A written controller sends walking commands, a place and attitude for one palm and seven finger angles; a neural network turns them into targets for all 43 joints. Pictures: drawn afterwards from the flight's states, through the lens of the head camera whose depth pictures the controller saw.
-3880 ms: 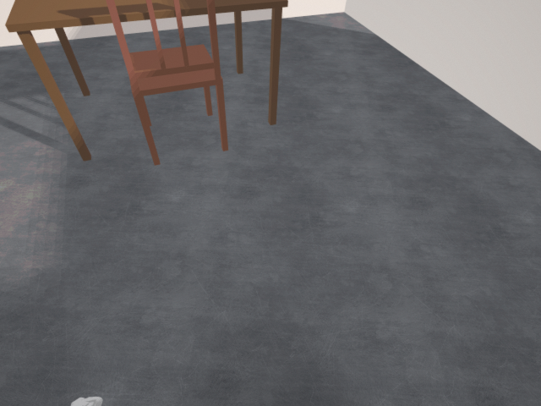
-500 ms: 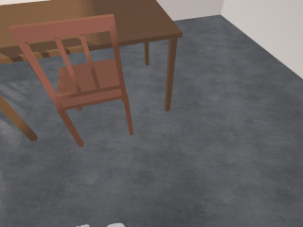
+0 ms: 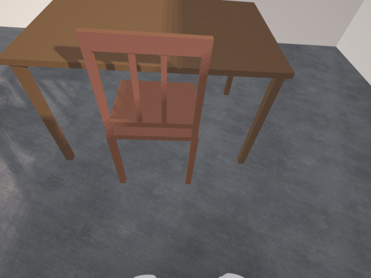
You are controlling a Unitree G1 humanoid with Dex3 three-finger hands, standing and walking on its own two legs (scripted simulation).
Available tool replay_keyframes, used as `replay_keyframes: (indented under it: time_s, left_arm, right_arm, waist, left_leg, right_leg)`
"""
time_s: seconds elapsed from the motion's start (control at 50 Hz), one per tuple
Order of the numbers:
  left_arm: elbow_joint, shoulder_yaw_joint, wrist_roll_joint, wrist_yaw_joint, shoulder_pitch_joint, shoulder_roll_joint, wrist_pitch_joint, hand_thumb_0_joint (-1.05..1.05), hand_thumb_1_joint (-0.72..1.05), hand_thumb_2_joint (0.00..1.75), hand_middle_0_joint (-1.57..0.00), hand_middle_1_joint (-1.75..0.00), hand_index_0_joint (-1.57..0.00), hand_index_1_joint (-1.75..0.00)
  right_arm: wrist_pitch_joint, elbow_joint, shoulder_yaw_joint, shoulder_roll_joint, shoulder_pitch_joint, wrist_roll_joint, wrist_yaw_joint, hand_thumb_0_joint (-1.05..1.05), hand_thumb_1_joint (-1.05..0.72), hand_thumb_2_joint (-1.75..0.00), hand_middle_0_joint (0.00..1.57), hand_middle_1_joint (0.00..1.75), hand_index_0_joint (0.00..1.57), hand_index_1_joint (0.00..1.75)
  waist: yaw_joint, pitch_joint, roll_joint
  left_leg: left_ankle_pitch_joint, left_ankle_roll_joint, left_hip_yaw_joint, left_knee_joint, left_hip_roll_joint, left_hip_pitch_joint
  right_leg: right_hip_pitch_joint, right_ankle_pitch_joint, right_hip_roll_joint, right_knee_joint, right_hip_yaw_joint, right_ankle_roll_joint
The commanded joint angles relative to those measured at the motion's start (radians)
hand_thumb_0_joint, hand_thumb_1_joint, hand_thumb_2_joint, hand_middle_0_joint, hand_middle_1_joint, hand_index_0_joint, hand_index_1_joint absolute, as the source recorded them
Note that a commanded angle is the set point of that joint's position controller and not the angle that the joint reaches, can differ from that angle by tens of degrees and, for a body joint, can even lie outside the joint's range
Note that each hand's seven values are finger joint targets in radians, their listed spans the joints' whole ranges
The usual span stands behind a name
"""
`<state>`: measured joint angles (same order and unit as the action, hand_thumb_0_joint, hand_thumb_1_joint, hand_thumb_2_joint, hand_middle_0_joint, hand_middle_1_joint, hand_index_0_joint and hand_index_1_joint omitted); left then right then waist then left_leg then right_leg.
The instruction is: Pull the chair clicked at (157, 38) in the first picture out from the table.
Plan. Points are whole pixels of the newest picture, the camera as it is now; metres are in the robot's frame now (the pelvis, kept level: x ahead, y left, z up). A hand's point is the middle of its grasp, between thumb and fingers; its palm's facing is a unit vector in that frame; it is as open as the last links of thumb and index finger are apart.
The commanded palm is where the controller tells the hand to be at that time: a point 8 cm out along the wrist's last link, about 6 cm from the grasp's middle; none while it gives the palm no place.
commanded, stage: take the last steps up to it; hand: left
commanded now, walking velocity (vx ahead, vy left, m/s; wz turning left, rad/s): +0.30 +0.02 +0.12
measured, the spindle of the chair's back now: (136, 91) +0.73 +0.25 -0.07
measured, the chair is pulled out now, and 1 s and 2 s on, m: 0.00 0.00 0.00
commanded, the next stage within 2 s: come to a stop and stand still in 0.90 s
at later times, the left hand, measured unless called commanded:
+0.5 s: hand out of the picture +0.02 +0.13 -0.15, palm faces +0.16 -0.97 -0.17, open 7.4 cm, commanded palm none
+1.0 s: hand (114, 206) +0.31 +0.22 -0.16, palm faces +0.08 -0.97 -0.23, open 7.4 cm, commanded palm none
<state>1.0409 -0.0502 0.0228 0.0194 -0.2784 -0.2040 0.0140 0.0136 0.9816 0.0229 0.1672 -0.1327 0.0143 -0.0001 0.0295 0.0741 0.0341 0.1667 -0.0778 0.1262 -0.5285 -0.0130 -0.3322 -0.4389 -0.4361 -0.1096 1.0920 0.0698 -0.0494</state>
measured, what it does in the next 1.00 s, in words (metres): walks ahead: right foot, then left foot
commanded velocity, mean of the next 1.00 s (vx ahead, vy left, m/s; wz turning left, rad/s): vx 0.24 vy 0.01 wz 0.02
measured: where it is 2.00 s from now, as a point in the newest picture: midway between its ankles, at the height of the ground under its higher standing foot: (171, 277)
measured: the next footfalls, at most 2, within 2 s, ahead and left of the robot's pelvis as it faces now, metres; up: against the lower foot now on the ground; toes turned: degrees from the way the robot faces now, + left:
right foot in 0.22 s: +0.09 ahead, -0.14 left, +0.00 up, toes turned -4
left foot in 0.66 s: +0.23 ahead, +0.15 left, +0.00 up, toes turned +13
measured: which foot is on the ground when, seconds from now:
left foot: down 0.00-0.22, up 0.24-0.64, down 0.66-1.00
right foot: up 0.00-0.20, down 0.22-0.66, up 0.68-1.00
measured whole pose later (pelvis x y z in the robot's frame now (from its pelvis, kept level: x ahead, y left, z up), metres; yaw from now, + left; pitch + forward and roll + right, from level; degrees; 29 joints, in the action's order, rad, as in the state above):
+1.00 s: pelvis +0.24 +0.03 +0.00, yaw +3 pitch -1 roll +2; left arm 1.01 -0.05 0.03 0.01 -0.18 -0.18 -0.02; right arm 0.03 1.09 0.03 0.14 -0.28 0.02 -0.01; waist -0.01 0.04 0.01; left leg 0.32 -0.01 0.17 -0.45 -0.01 -0.12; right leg -0.38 -0.26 -0.07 0.65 0.09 0.01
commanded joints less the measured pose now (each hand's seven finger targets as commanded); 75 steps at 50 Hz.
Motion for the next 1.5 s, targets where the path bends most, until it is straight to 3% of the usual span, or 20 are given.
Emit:
replay_keyframes:
  time_s: [0.0, 0.1, 0.16, 0.18, 0.2, 0.24, 0.34, 0.54, 0.6, 0.62, 0.64, 0.78, 0.92, 0.98, 1.0, 1.02, 1.1, 1.3, 1.38, 1.48]
  left_arm:
    - [-0.043, -0.004, 0.005, -0.009, -0.107, -0.027, -0.005, 0.00, 0.90, 0.90, -0.20, -0.30, -0.20, -0.30]
    - [-0.077, 0.001, 0.009, -0.013, -0.061, -0.012, -0.019, 0.00, 0.90, 0.90, -0.20, -0.30, -0.20, -0.30]
    - [-0.033, 0.002, 0.010, -0.014, -0.187, -0.009, -0.033, 0.00, 0.90, 0.90, -0.20, -0.30, -0.20, -0.30]
    - [-0.021, -0.006, 0.017, -0.010, -0.238, -0.040, -0.043, 0.00, 0.90, 0.90, -0.20, -0.30, -0.20, -0.30]
    - [-0.024, -0.022, 0.025, -0.001, -0.270, -0.128, -0.049, 0.00, 0.90, 0.90, -0.20, -0.30, -0.20, -0.30]
    - [-0.042, -0.033, 0.005, 0.010, -0.223, -0.168, -0.065, 0.00, 0.90, 0.90, -0.20, -0.30, -0.20, -0.30]
    - [-0.040, -0.008, 0.000, 0.005, -0.125, -0.059, -0.093, 0.00, 0.90, 0.90, -0.20, -0.30, -0.20, -0.30]
    - [0.060, -0.017, 0.006, 0.004, -0.226, -0.083, -0.083, 0.00, 0.90, 0.90, -0.20, -0.30, -0.20, -0.30]
    - [0.064, -0.018, -0.002, 0.001, -0.195, -0.066, -0.072, 0.00, 0.90, 0.90, -0.20, -0.30, -0.20, -0.30]
    - [0.049, -0.012, -0.009, -0.003, -0.212, -0.018, -0.069, 0.00, 0.90, 0.90, -0.20, -0.30, -0.20, -0.30]
    - [0.017, -0.003, -0.012, -0.006, -0.184, 0.018, -0.070, 0.00, 0.90, 0.90, -0.20, -0.30, -0.20, -0.30]
    - [0.022, -0.006, 0.000, -0.019, -0.103, 0.031, -0.033, 0.00, 0.90, 0.90, -0.20, -0.30, -0.20, -0.30]
    - [-0.033, 0.001, 0.003, -0.018, -0.027, 0.015, -0.032, 0.00, 0.90, 0.90, -0.20, -0.30, -0.20, -0.30]
    - [0.004, -0.010, 0.009, -0.010, -0.119, -0.048, -0.055, 0.00, 0.90, 0.90, -0.20, -0.30, -0.20, -0.30]
    - [0.009, -0.018, 0.010, -0.001, -0.141, -0.118, -0.065, 0.00, 0.90, 0.90, -0.20, -0.30, -0.20, -0.30]
    - [0.004, -0.012, -0.005, 0.001, -0.160, -0.138, -0.066, 0.00, 0.90, 0.90, -0.20, -0.30, -0.20, -0.30]
    - [-0.017, -0.005, -0.005, 0.026, 0.034, -0.106, -0.059, 0.00, 0.90, 0.90, -0.20, -0.30, -0.20, -0.30]
    - [-0.039, -0.030, -0.005, 0.031, 0.087, -0.126, 0.001, 0.00, 0.90, 0.90, -0.20, -0.30, -0.20, -0.30]
    - [-0.047, -0.009, -0.008, 0.029, 0.073, -0.047, 0.034, 0.00, 0.90, 0.90, -0.20, -0.30, -0.20, -0.30]
    - [0.012, 0.000, -0.006, 0.012, -0.007, -0.033, 0.028, 0.00, 0.90, 0.90, -0.20, -0.30, -0.20, -0.30]
  right_arm:
    - [0.009, -0.035, 0.046, 0.163, -0.068, 0.006, -0.009, 0.00, -0.90, -0.90, 0.20, 0.30, 0.20, 0.30]
    - [0.006, -0.017, 0.061, 0.156, -0.108, 0.012, -0.006, 0.00, -0.90, -0.90, 0.20, 0.30, 0.20, 0.30]
    - [-0.001, -0.010, 0.059, 0.143, -0.078, 0.007, -0.005, 0.00, -0.90, -0.90, 0.20, 0.30, 0.20, 0.30]
    - [0.000, -0.014, 0.054, 0.104, -0.076, 0.001, -0.003, 0.00, -0.90, -0.90, 0.20, 0.30, 0.20, 0.30]
    - [0.002, -0.039, 0.041, 0.037, -0.067, -0.008, 0.006, 0.00, -0.90, -0.90, 0.20, 0.30, 0.20, 0.30]
    - [-0.002, -0.069, 0.055, 0.099, -0.008, 0.014, 0.020, 0.00, -0.90, -0.90, 0.20, 0.30, 0.20, 0.30]
    - [-0.006, 0.006, 0.052, 0.053, -0.130, 0.013, 0.031, 0.00, -0.90, -0.90, 0.20, 0.30, 0.20, 0.30]
    - [0.021, -0.020, 0.028, 0.025, -0.010, 0.006, 0.034, 0.00, -0.90, -0.90, 0.20, 0.30, 0.20, 0.30]
    - [0.041, 0.056, 0.037, 0.080, -0.217, 0.013, 0.013, 0.00, -0.90, -0.90, 0.20, 0.30, 0.20, 0.30]
    - [0.048, 0.080, 0.059, 0.180, -0.334, 0.023, -0.001, 0.00, -0.90, -0.90, 0.20, 0.30, 0.20, 0.30]
    - [0.040, 0.097, 0.072, 0.256, -0.420, 0.016, -0.013, 0.00, -0.90, -0.90, 0.20, 0.30, 0.20, 0.30]
    - [0.059, 0.056, 0.023, 0.085, -0.168, 0.006, -0.031, 0.00, -0.90, -0.90, 0.20, 0.30, 0.20, 0.30]
    - [0.042, 0.060, 0.035, 0.127, -0.140, 0.013, -0.022, 0.00, -0.90, -0.90, 0.20, 0.30, 0.20, 0.30]
    - [0.035, 0.070, 0.026, 0.084, -0.149, 0.003, -0.018, 0.00, -0.90, -0.90, 0.20, 0.30, 0.20, 0.30]
    - [0.035, 0.061, 0.014, 0.031, -0.175, -0.003, -0.014, 0.00, -0.90, -0.90, 0.20, 0.30, 0.20, 0.30]
    - [0.027, 0.052, 0.011, 0.035, -0.170, -0.007, -0.023, 0.00, -0.90, -0.90, 0.20, 0.30, 0.20, 0.30]
    - [-0.010, 0.104, 0.009, 0.019, -0.191, -0.020, -0.037, 0.00, -0.90, -0.90, 0.20, 0.30, 0.20, 0.30]
    - [-0.044, 0.081, 0.027, 0.027, -0.207, -0.009, -0.030, 0.00, -0.90, -0.90, 0.20, 0.30, 0.20, 0.30]
    - [-0.016, 0.034, 0.027, 0.116, -0.118, 0.007, -0.041, 0.00, -0.90, -0.90, 0.20, 0.30, 0.20, 0.30]
    - [-0.010, 0.044, 0.018, 0.120, -0.068, 0.004, -0.051, 0.00, -0.90, -0.90, 0.20, 0.30, 0.20, 0.30]
  waist:
    - [-0.024, -0.073, -0.152]
    - [-0.041, -0.034, -0.128]
    - [0.019, -0.032, -0.083]
    - [0.044, -0.013, 0.027]
    - [0.054, 0.043, 0.269]
    - [0.037, 0.100, 0.191]
    - [-0.042, 0.067, 0.063]
    - [0.018, 0.026, 0.133]
    - [-0.075, -0.060, 0.056]
    - [-0.114, -0.156, -0.144]
    - [-0.130, -0.196, -0.312]
    - [-0.016, -0.022, -0.165]
    - [-0.005, -0.014, -0.133]
    - [0.038, -0.041, 0.025]
    - [0.030, -0.045, 0.209]
    - [0.027, -0.085, 0.183]
    - [-0.036, -0.129, 0.057]
    - [-0.047, -0.103, 0.108]
    - [-0.028, -0.018, -0.285]
    - [-0.014, -0.072, -0.159]
  left_leg:
    - [0.206, -0.103, -0.268, 0.335, -0.233, 0.009]
    - [0.391, -0.118, -0.330, 0.351, -0.238, -0.004]
    - [0.472, -0.067, -0.276, 0.242, -0.176, -0.092]
    - [0.450, -0.022, -0.207, 0.075, -0.094, -0.184]
    - [0.391, 0.037, -0.071, -0.203, 0.039, -0.365]
    - [0.264, 0.037, -0.147, -0.447, -0.019, -0.386]
    - [0.022, 0.069, -0.107, -0.503, -0.065, -0.290]
    - [0.099, 0.049, -0.014, -0.114, -0.041, -0.128]
    - [0.020, 0.029, 0.004, 0.084, -0.012, 0.242]
    - [-0.060, -0.028, -0.221, 0.115, -0.205, 0.443]
    - [-0.203, -0.112, -0.477, 0.205, -0.389, 0.533]
    - [-0.246, -0.101, -0.151, 0.306, -0.262, 0.146]
    - [-0.166, -0.098, -0.127, 0.238, -0.263, 0.122]
    - [0.011, 0.005, -0.040, -0.011, -0.135, 0.025]
    - [0.201, 0.058, 0.017, -0.175, -0.028, -0.129]
    - [0.447, 0.082, -0.024, -0.309, -0.009, -0.080]
    - [0.363, 0.110, -0.116, -0.316, -0.041, 0.001]
    - [0.029, 0.118, -0.065, 0.055, -0.021, 0.183]
    - [-0.236, -0.061, -0.369, 0.329, -0.303, 0.019]
    - [-0.104, -0.074, -0.282, 0.298, -0.246, 0.163]
  right_leg:
    - [0.031, 0.031, -0.001, -0.117, 0.005, 0.012]
    - [0.104, 0.017, 0.028, -0.331, 0.020, 0.031]
    - [0.322, 0.099, 0.069, -0.588, 0.048, 0.035]
    - [0.407, 0.022, 0.006, -0.745, -0.052, 0.052]
    - [0.432, -0.224, -0.216, -0.939, -0.398, 0.142]
    - [0.258, -0.389, -0.338, -1.080, -0.572, 0.224]
    - [0.252, 0.119, -0.176, -0.983, -0.143, 0.158]
    - [0.365, 0.397, -0.182, -0.853, -0.055, 0.178]
    - [0.254, 0.492, -0.095, -0.555, 0.026, 0.127]
    - [0.083, 0.261, -0.010, -0.320, 0.085, 0.086]
    - [-0.101, -0.148, 0.083, -0.072, 0.086, 0.062]
    - [-0.043, 0.083, -0.008, -0.061, -0.027, 0.054]
    - [0.115, 0.164, 0.038, -0.411, 0.017, 0.060]
    - [0.354, 0.359, 0.018, -0.641, -0.038, 0.076]
    - [0.440, 0.571, -0.166, -0.717, -0.291, 0.148]
    - [0.394, 0.817, -0.294, -0.784, -0.384, 0.246]
    - [0.350, 1.163, -0.223, -0.691, -0.191, 0.267]
    - [0.206, 0.635, -0.137, -0.651, -0.121, 0.177]
    - [0.160, -0.085, 0.085, -0.289, -0.050, 0.040]
    - [0.095, -0.017, 0.072, -0.244, -0.088, 0.024]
